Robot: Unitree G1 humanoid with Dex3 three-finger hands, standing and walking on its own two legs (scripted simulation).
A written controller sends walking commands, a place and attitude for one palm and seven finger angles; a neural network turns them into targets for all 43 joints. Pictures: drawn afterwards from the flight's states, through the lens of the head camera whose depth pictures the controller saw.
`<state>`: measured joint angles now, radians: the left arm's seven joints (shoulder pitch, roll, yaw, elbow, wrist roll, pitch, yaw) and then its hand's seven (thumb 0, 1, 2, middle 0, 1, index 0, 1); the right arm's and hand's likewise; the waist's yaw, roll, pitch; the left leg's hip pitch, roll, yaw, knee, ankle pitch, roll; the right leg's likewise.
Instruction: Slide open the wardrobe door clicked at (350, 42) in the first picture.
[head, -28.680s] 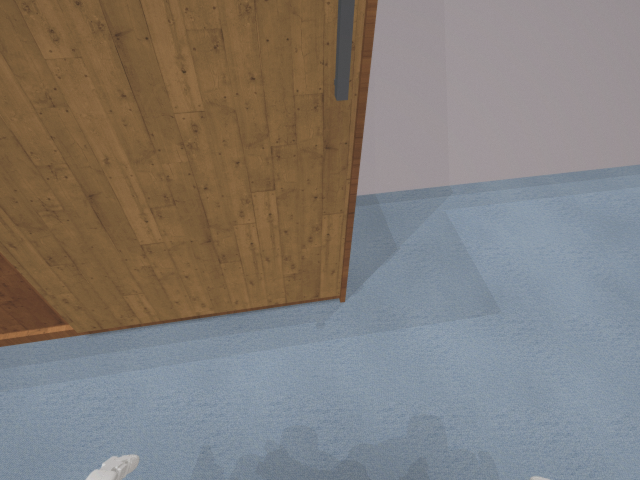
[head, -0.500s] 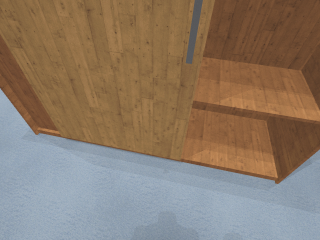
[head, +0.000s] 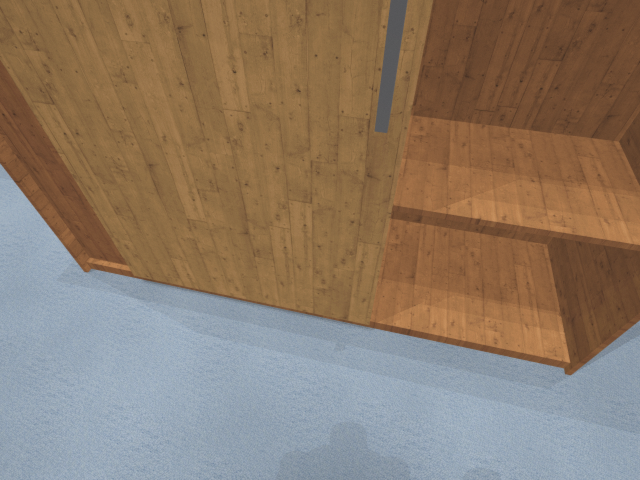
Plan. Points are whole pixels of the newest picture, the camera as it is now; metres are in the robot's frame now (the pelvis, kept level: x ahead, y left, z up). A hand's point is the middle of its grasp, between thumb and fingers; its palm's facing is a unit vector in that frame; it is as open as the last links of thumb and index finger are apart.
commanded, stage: look to check the result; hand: right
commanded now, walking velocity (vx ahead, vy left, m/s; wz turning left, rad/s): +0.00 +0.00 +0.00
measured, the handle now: (395, 36) +0.70 -0.07 +0.23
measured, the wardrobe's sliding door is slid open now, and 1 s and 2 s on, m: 0.66 0.66 0.66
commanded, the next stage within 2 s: stand and wait in 0.44 s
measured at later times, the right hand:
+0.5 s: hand out of the picture +0.03 -0.19 -0.18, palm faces -0.01 +0.98 -0.20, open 7.4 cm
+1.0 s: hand out of the picture +0.07 -0.22 -0.17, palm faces -0.02 +0.97 -0.25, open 7.4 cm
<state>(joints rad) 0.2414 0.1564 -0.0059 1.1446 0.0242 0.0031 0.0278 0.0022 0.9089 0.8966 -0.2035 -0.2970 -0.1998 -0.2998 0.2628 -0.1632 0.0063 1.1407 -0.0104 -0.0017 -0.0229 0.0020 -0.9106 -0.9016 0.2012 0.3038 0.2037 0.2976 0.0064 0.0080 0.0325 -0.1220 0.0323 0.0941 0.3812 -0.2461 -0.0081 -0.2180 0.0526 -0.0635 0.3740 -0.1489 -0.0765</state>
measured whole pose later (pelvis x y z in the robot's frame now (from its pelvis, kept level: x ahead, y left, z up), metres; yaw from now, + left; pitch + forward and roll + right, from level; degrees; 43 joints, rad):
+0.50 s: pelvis +0.02 -0.01 +0.00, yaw +0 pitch +0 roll +0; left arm 0.19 0.19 -0.01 1.15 0.02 -0.01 0.03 0.00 0.90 0.90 -0.20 -0.30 -0.20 -0.30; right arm 0.23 -0.20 0.00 1.15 -0.01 0.00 -0.02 0.00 -0.91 -0.90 0.20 0.30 0.20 0.30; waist 0.00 0.02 0.04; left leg -0.09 0.04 0.09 0.35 -0.25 -0.02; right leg -0.18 0.07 -0.07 0.35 -0.16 -0.09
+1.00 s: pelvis +0.03 -0.01 +0.00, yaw +0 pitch +0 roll +0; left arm 0.14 0.25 0.00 1.15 0.02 -0.01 0.02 0.00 0.90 0.90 -0.21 -0.30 -0.20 -0.30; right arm 0.17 -0.26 0.00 1.14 -0.01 -0.01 -0.01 0.00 -0.91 -0.90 0.20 0.30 0.20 0.30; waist 0.00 0.02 0.05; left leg -0.05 0.05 0.09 0.31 -0.25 -0.02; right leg -0.15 0.07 -0.07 0.32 -0.17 -0.08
